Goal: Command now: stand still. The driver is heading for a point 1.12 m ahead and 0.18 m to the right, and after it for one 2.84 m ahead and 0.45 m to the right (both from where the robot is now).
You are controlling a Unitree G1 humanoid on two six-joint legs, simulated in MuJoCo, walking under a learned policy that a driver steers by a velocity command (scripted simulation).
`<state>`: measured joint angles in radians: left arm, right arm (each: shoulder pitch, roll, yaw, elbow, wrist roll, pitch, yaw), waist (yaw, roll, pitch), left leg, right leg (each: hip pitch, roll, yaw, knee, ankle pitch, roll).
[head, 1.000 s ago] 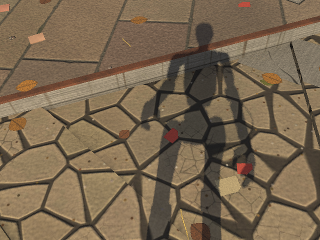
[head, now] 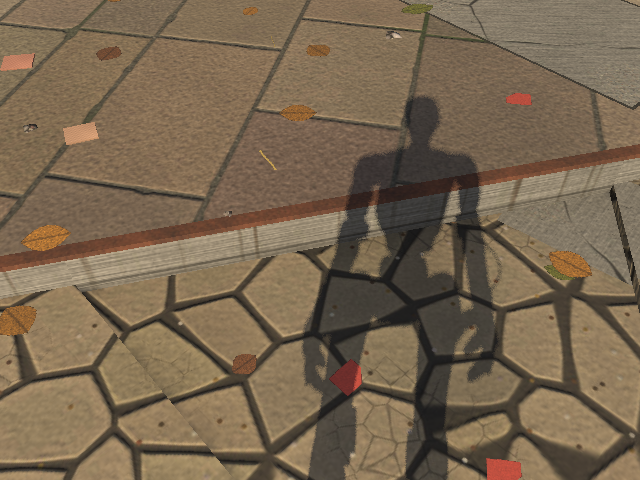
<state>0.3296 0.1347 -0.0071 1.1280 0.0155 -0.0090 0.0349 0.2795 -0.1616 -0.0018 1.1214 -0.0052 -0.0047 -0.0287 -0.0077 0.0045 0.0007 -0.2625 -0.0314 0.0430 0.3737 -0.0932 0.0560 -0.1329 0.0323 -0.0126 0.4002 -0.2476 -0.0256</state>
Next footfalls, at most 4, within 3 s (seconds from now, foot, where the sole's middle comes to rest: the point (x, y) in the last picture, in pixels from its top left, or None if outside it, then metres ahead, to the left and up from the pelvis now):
1.14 right None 0.52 -0.05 -0.81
1.64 left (296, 368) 0.84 0.08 -0.81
2.18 right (369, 295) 1.06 -0.11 -0.81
2.70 left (371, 170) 1.42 -0.13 -0.68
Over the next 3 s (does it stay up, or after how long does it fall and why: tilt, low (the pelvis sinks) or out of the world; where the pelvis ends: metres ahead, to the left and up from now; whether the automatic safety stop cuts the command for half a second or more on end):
stays up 1.40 -0.19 0.10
